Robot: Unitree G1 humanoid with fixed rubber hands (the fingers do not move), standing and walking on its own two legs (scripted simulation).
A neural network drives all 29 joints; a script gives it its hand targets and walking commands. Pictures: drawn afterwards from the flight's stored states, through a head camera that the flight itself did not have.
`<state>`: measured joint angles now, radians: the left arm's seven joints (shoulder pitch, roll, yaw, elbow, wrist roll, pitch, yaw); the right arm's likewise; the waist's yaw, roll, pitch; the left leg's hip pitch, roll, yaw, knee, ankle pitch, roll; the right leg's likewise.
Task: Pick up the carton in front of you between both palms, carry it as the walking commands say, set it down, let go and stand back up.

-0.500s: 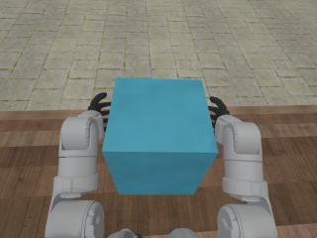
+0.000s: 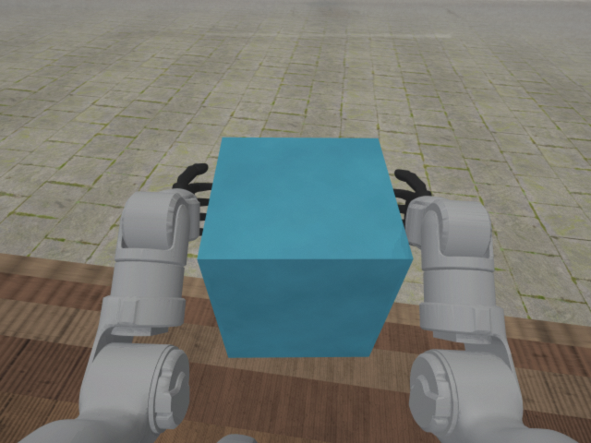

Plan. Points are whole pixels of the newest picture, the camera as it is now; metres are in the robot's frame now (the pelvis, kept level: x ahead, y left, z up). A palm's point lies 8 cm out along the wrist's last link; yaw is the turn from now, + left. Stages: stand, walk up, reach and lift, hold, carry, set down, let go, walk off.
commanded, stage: carry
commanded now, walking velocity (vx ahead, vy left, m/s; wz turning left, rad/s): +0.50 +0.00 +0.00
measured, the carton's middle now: (299, 253) +0.35 +0.04 +0.10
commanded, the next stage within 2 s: none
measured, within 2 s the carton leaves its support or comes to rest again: neither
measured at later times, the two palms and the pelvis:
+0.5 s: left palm (302, 212) +0.71 +0.07 -0.14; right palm (418, 241) +0.66 -0.23 -0.15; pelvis +0.35 -0.02 -0.21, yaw -1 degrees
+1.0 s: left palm (311, 193) +1.06 +0.06 -0.35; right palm (391, 205) +1.07 -0.24 -0.37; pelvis +0.72 -0.11 -0.45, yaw -2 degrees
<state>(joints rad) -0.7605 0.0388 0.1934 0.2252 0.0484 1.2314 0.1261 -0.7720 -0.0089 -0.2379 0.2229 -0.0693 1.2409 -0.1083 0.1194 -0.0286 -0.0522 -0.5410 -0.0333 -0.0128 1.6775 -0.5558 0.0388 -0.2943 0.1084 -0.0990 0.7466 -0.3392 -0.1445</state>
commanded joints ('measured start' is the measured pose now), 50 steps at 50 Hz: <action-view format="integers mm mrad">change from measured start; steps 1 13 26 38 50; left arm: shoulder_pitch -854 -572 -374 -482 -348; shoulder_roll -1143 -1222 -1023 -1138 -1132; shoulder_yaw -572 -648 -520 -763 -725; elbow -137 -242 -193 -223 -177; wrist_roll -563 -502 -247 -529 -514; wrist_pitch -12 -119 -245 -212 -250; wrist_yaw -280 -245 -231 -262 -249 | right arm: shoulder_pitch -614 -538 -642 -251 -377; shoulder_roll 903 1090 1271 992 957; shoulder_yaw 430 666 895 563 733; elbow -61 -277 -249 -42 -338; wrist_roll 279 366 637 274 327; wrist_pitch -16 -111 -252 -229 -254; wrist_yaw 145 170 231 183 155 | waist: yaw -122 -118 -250 -19 -85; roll -23 -96 -21 46 -168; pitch -245 -484 -400 -281 -361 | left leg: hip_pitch -266 410 557 -515 419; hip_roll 53 -107 96 33 -50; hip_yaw -75 227 -300 -88 162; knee -326 -955 -665 -137 -855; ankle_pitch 251 1154 737 1 1136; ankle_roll -17 57 202 -8 50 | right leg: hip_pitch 205 57 -481 496 -161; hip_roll -360 -95 -104 -298 -161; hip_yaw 493 94 111 528 163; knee -82 551 142 18 443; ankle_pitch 1014 850 608 745 280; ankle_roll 10 78 88 -84 10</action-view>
